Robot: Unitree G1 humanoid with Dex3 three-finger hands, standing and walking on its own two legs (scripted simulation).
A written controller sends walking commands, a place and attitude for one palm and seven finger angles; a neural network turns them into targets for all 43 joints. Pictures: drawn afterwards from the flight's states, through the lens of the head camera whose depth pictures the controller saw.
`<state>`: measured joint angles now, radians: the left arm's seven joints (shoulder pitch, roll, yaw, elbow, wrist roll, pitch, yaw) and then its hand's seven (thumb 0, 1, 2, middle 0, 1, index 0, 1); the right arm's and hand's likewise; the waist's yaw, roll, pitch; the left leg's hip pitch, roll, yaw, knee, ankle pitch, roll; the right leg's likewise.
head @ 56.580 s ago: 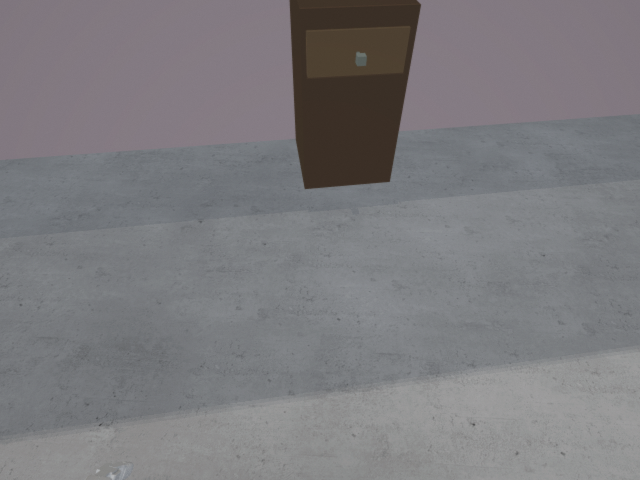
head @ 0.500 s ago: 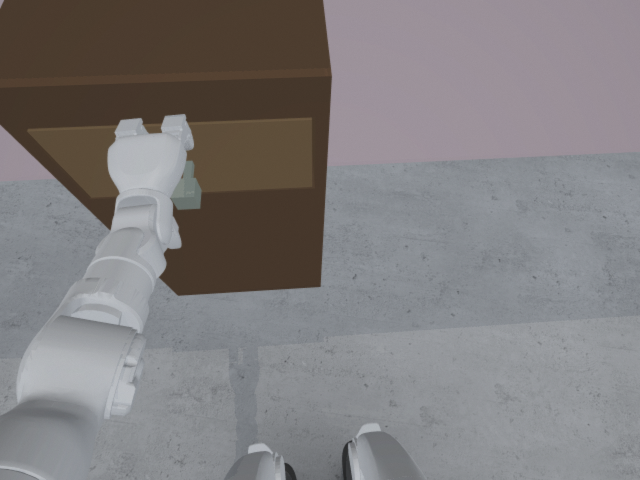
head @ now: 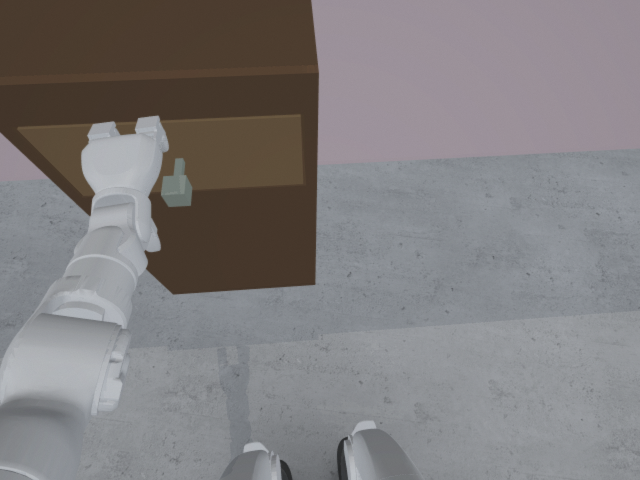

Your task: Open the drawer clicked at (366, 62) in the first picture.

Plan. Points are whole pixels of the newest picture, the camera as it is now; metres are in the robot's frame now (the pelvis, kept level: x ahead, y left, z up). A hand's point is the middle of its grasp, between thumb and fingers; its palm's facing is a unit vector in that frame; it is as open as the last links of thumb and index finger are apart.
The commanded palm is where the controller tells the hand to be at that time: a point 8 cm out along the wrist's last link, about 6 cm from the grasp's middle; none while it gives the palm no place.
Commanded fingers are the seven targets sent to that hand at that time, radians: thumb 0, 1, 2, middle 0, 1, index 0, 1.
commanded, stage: move the hooked fingers above the handle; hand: left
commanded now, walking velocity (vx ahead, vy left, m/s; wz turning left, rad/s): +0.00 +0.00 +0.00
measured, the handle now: (178, 181) +0.56 +0.17 -0.06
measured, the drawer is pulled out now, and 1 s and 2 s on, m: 0.00 0.00 0.00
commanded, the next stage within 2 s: lower the fingers behind the handle in 1.28 s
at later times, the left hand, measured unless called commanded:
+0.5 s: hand (151, 185) +0.51 +0.18 +0.00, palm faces -0.09 +0.02 -1.00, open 13.7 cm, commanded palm +0.49 +0.18 +0.05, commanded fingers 0.00 -0.50 0.30 -0.30 -1.20 -0.30 -1.20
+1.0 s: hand (155, 181) +0.51 +0.18 +0.00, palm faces -0.08 +0.03 -1.00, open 13.6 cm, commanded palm +0.50 +0.17 +0.05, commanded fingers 0.00 -0.50 0.30 -0.30 -1.20 -0.30 -1.20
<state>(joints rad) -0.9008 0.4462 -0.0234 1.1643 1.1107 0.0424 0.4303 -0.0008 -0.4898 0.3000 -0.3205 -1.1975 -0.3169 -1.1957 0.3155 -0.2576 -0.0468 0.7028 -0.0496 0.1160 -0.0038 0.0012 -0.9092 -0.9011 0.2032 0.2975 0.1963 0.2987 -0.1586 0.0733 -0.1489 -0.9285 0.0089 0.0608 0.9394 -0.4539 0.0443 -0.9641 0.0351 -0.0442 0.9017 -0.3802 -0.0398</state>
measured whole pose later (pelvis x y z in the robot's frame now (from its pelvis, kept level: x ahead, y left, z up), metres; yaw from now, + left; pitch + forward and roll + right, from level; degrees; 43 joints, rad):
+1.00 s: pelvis -0.01 +0.01 +0.00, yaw +0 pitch +25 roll -2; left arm -1.02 0.39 -0.08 1.28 1.10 0.15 0.43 0.00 -0.49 0.30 -0.34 -1.22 -0.34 -1.25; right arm 0.32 -0.25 -0.02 0.72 -0.04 0.12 0.01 0.00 -0.91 -0.90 0.20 0.30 0.20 0.30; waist -0.19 0.09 -0.15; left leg -0.95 0.00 0.06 0.95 -0.44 0.06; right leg -0.97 0.03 -0.05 0.89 -0.36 -0.03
